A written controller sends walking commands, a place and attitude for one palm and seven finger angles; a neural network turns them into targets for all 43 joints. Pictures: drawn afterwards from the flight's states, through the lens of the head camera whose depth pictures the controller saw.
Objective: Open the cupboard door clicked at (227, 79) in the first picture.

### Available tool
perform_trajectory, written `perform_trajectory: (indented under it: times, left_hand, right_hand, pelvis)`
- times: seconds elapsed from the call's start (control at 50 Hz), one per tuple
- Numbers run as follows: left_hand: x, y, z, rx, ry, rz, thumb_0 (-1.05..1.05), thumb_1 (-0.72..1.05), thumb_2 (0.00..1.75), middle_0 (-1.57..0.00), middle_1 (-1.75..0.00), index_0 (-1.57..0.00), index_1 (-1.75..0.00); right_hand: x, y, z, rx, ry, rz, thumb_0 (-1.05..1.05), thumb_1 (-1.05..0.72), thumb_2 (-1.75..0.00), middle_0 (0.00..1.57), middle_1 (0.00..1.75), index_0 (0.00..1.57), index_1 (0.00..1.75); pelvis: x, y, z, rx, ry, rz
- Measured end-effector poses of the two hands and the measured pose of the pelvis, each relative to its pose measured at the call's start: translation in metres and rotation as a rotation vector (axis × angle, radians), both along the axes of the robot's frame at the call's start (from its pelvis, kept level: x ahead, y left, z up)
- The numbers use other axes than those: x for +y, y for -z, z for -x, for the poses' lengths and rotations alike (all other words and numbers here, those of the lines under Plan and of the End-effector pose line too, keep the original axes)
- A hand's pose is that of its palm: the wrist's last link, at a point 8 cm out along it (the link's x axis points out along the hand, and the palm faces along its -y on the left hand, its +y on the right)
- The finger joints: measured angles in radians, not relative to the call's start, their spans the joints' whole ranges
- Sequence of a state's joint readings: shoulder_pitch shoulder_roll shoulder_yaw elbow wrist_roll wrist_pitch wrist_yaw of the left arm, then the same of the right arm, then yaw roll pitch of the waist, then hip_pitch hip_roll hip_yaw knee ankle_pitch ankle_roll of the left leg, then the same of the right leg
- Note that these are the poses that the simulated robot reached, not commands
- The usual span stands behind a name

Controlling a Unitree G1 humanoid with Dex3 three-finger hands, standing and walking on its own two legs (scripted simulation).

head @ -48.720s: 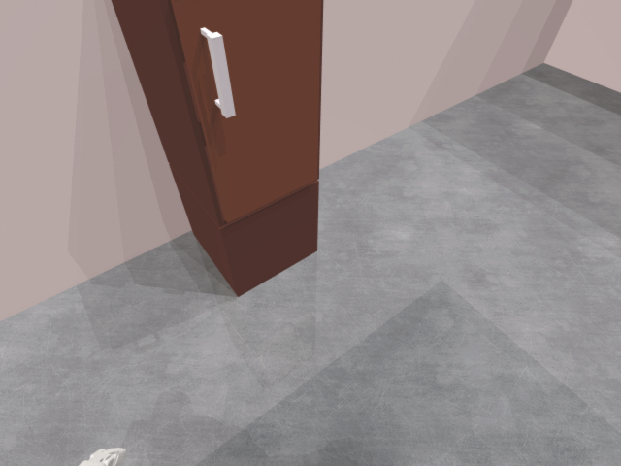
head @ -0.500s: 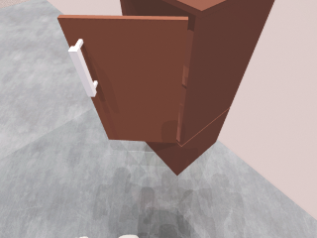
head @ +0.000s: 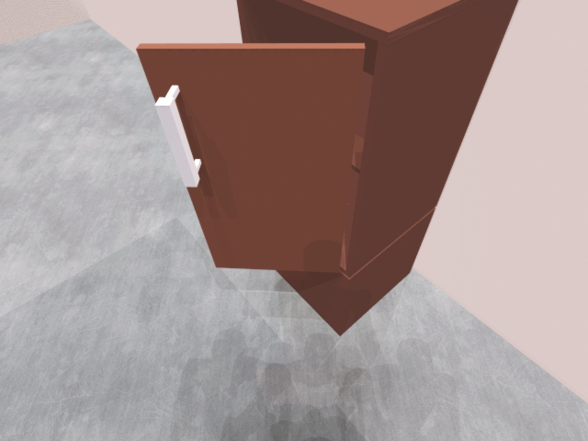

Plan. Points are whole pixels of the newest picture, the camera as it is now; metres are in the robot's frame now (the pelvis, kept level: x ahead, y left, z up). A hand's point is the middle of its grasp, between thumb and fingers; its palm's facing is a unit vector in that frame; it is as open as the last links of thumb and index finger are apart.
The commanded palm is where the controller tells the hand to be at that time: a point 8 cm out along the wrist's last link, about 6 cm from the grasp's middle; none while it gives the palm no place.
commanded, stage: look again from close up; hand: left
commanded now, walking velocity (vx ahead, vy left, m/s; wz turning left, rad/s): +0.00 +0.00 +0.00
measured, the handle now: (183, 138) +0.56 +0.23 +0.11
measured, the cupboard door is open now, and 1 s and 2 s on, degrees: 46 46 46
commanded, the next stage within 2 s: raise the hand with hooked fingers in 0.52 s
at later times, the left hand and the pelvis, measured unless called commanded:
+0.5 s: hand out of the picture +0.04 +0.16 -0.16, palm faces -0.01 -0.97 -0.23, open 7.3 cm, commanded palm none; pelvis +0.01 -0.03 +0.00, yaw +0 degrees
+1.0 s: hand (178, 422) +0.15 +0.16 -0.02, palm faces -0.01 -1.00 -0.01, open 8.4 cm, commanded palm +0.13 +0.22 -0.02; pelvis -0.03 -0.04 -0.06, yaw +2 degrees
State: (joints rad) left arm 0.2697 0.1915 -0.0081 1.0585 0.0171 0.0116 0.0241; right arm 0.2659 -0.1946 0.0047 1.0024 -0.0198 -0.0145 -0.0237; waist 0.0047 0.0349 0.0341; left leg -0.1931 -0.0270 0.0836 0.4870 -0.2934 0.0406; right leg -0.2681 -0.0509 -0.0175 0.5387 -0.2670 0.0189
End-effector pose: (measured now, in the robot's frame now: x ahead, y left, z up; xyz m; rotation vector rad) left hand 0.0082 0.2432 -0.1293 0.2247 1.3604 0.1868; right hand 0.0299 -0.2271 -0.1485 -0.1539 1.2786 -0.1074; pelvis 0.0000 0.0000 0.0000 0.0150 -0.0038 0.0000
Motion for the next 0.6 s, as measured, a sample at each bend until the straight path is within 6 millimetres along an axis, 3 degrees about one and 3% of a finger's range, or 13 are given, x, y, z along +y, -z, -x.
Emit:
perform_trajectory:
  times: [0.16, 0.36, 0.6]
  left_hand:
    - [-0.011, 0.0, 0.006, 0.026, -0.001, 0.015, 0.01, 0.91, 0.9, -0.2, -0.3, -0.2, -0.3]
    - [-0.034, 0.004, -0.013, -0.013, 0.015, 0.048, 0.0, 0.91, 0.9, -0.2, -0.3, -0.2, -0.3]
    - [-0.044, 0.002, -0.028, -0.042, 0.019, 0.037, 0.0, 0.91, 0.9, -0.2, -0.3, -0.2, -0.3]
  right_hand:
    - [-0.006, 0.0, 0.003, 0.027, -0.003, -0.003, 0.0, -0.92, -0.9, 0.2, 0.3, 0.2, 0.3]
    - [-0.019, -0.003, 0.007, 0.053, 0.008, 0.007, 0.0, -0.91, -0.9, 0.2, 0.3, 0.2, 0.3]
    - [-0.034, -0.003, 0.013, 0.086, 0.016, 0.007, 0.0, -0.91, -0.9, 0.2, 0.3, 0.2, 0.3]
  pelvis:
    - [-0.006, -0.003, -0.003, -0.004, 0.002, -0.003]
    - [-0.019, -0.004, -0.005, -0.006, 0.001, -0.004]
    - [-0.035, -0.005, -0.008, -0.006, -0.004, -0.004]
